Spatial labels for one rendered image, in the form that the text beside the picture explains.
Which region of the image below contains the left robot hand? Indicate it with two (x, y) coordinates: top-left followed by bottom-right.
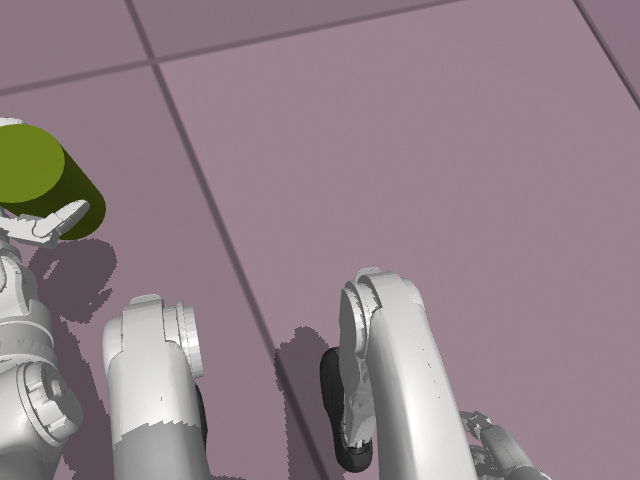
(0, 118), (90, 249)

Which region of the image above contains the right robot hand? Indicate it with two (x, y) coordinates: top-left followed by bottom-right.
(459, 411), (534, 480)

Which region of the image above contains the right robot foot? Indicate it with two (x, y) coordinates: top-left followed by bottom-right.
(320, 347), (373, 473)

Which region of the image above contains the left robot arm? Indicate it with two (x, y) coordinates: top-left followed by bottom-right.
(0, 240), (83, 480)

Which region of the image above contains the can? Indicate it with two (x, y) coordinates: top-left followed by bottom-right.
(0, 124), (106, 240)

